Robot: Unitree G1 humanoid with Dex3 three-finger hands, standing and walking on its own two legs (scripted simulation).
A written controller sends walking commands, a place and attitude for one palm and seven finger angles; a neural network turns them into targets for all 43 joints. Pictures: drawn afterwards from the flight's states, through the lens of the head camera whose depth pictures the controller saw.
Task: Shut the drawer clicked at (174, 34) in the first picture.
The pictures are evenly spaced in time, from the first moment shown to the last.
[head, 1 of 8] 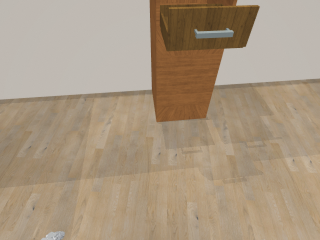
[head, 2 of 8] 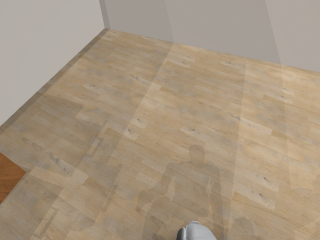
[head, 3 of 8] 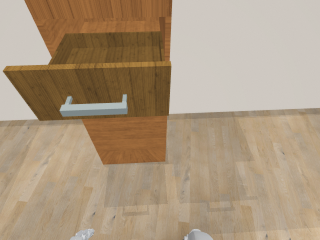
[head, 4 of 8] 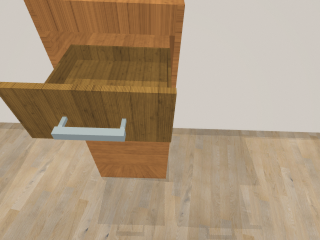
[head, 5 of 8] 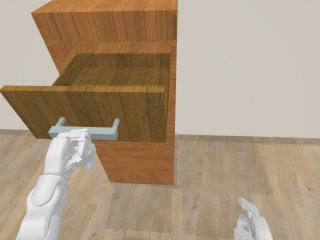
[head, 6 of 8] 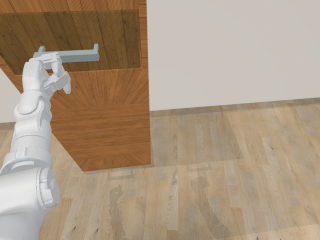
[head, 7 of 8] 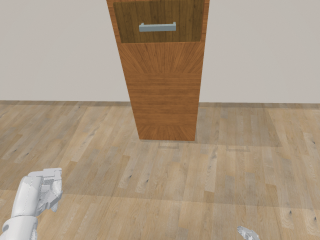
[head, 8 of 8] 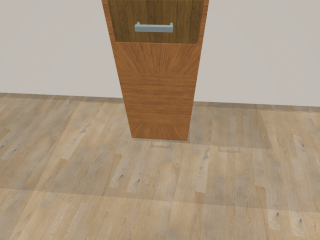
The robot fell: no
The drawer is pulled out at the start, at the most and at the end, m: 0.27 0.27 0.00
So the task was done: yes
